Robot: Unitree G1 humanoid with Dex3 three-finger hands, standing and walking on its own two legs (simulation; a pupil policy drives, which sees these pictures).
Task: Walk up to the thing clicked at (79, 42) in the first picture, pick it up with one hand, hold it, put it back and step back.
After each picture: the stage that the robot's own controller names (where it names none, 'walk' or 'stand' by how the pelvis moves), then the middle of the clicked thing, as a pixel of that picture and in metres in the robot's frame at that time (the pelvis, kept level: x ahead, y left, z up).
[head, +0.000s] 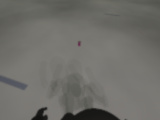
stand; (79, 43) +1.64 +0.22 -0.72
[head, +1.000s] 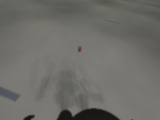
walk; (79, 49) +1.49 +0.11 -0.70
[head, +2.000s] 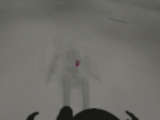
walk; (77, 63) +0.94 +0.12 -0.71
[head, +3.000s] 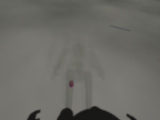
walk; (71, 83) +0.56 +0.16 -0.71
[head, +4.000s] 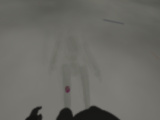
stand; (67, 89) +0.42 +0.18 -0.71
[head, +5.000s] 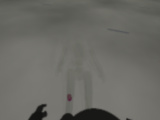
stand; (69, 97) +0.39 +0.19 -0.72
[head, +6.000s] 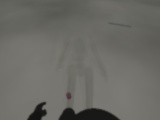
stand; (68, 95) +0.35 +0.21 -0.71
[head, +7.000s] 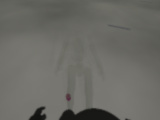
stand; (68, 97) +0.35 +0.20 -0.72
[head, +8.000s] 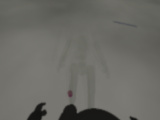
stand; (70, 93) +0.36 +0.18 -0.71
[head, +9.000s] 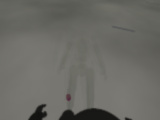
stand; (68, 97) +0.35 +0.19 -0.72
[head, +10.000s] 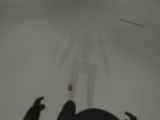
rise first; (70, 87) +0.40 +0.16 -0.70
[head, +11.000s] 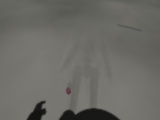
stand; (68, 91) +0.42 +0.22 -0.71
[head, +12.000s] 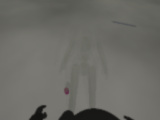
stand; (66, 91) +0.39 +0.25 -0.72
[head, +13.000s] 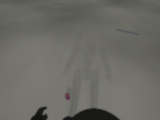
stand; (67, 96) +0.39 +0.24 -0.72
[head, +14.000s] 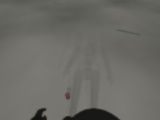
stand; (67, 96) +0.40 +0.24 -0.72
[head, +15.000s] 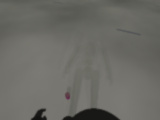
go down; (67, 95) +0.39 +0.23 -0.72
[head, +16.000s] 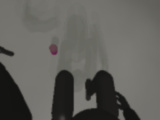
go down; (53, 50) +0.51 +0.22 -0.33
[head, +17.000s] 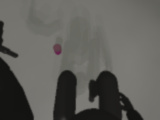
go down; (57, 49) +0.51 +0.21 -0.31
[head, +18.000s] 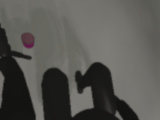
close in; (28, 41) +0.51 +0.25 -0.25
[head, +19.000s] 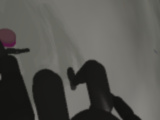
close; (8, 39) +0.49 +0.27 -0.25
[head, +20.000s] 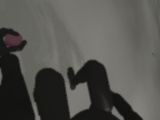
lift; (13, 40) +0.48 +0.26 -0.26
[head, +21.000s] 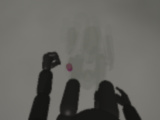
lift; (69, 67) +0.45 +0.18 -0.42
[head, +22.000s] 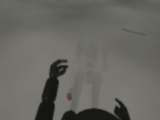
close; (69, 96) +0.38 +0.19 -0.68
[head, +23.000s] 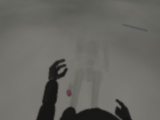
stand; (68, 93) +0.39 +0.20 -0.67
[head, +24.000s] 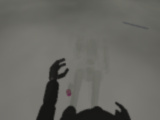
stand; (68, 92) +0.38 +0.20 -0.66
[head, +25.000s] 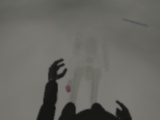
stand; (68, 88) +0.40 +0.20 -0.66
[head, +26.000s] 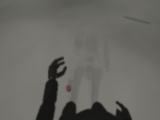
stand; (68, 88) +0.39 +0.20 -0.65
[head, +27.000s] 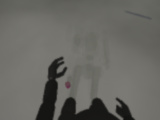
stand; (67, 84) +0.40 +0.20 -0.62
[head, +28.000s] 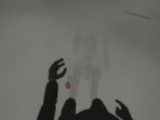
stand; (67, 85) +0.39 +0.20 -0.62
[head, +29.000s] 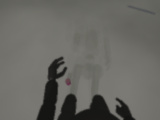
stand; (68, 82) +0.40 +0.20 -0.60
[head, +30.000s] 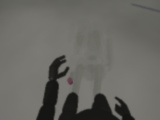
close; (70, 81) +0.41 +0.19 -0.58
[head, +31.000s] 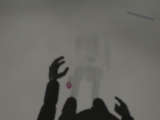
close; (68, 85) +0.40 +0.20 -0.61
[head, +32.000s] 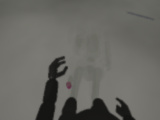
close; (68, 85) +0.40 +0.20 -0.61
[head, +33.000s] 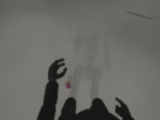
close; (68, 85) +0.39 +0.20 -0.62
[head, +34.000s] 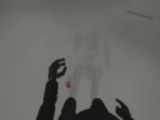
close; (68, 84) +0.39 +0.20 -0.62
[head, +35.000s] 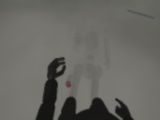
close; (68, 84) +0.39 +0.19 -0.62
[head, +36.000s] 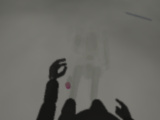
close; (68, 85) +0.39 +0.20 -0.63
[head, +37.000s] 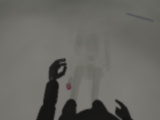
close; (68, 86) +0.39 +0.20 -0.63
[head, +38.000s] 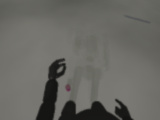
close; (68, 87) +0.39 +0.20 -0.64
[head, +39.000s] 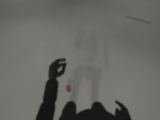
close; (68, 88) +0.39 +0.20 -0.64
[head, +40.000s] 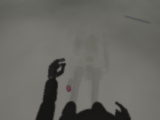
close; (68, 88) +0.38 +0.19 -0.64
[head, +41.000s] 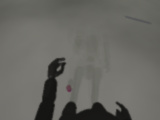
close; (68, 88) +0.38 +0.19 -0.64
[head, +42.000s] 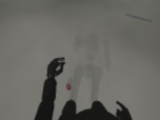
close; (68, 86) +0.39 +0.20 -0.64
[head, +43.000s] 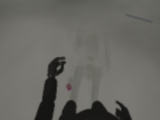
close; (68, 87) +0.39 +0.20 -0.64
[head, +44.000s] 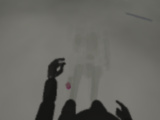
close; (68, 85) +0.39 +0.20 -0.64
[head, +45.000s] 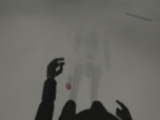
close; (68, 86) +0.38 +0.19 -0.65
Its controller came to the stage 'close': yes
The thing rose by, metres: 0.00
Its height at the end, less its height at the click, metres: +0.00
